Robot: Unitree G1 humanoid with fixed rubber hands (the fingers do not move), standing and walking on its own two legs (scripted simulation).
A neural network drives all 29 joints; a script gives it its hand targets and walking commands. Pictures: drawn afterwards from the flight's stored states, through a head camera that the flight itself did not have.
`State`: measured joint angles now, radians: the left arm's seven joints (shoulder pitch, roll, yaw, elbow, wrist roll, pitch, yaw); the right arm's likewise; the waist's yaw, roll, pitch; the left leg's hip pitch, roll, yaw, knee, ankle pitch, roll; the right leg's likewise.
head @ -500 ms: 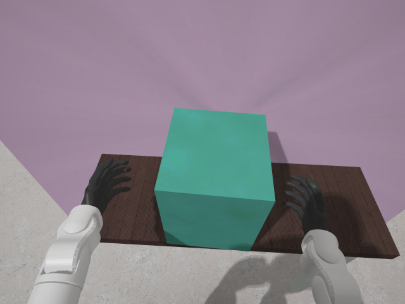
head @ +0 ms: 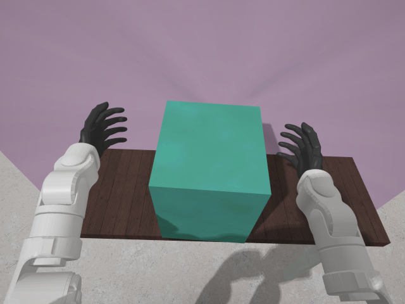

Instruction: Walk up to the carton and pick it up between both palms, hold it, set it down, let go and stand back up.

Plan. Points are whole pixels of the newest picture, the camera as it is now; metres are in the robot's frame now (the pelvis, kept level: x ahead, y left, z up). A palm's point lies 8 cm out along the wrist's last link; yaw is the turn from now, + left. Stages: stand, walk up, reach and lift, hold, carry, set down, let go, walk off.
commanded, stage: reach and lift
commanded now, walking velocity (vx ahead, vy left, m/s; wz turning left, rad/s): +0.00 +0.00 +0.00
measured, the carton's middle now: (207, 176) +0.38 +0.00 -0.01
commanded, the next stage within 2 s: none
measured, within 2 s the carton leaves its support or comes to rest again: neither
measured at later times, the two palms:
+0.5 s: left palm (101, 108) +0.43 +0.21 +0.15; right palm (309, 136) +0.39 -0.18 +0.13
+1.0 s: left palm (120, 159) +0.40 +0.20 +0.03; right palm (285, 175) +0.37 -0.17 +0.02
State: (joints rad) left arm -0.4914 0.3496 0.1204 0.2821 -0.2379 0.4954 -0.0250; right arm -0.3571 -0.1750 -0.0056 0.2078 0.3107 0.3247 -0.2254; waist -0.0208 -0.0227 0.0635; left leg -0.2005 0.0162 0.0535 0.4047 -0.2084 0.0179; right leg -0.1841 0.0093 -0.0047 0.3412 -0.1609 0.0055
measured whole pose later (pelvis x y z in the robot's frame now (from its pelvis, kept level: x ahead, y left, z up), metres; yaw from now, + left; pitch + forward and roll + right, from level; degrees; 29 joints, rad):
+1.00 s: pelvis -0.01 +0.00 -0.02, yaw +2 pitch +13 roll -2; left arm -0.74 0.24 0.04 1.12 -0.17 -0.14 0.01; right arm -0.60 -0.05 -0.12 0.91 0.12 -0.09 -0.19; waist -0.05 0.01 -0.13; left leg -0.56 0.02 -0.01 0.59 -0.25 0.01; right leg -0.51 0.02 -0.05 0.49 -0.20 0.00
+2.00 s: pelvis -0.01 +0.01 -0.02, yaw +3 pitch +11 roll -2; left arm -0.78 0.09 0.21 1.42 0.05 -0.47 0.05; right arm -0.55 0.15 -0.45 0.96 -0.27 -0.32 -0.15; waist -0.06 0.03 -0.12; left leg -0.55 0.00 -0.02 0.62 -0.27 0.03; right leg -0.49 -0.01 -0.06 0.53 -0.23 0.02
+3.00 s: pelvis +0.00 +0.01 -0.03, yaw +4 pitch +15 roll -3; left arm -0.69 0.09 -0.02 1.22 -0.14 -0.33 0.10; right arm -0.45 0.07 -0.17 0.77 -0.02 -0.14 -0.21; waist -0.07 0.06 -0.21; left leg -0.65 -0.01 -0.05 0.69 -0.30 0.03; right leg -0.58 0.00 -0.07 0.58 -0.26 0.02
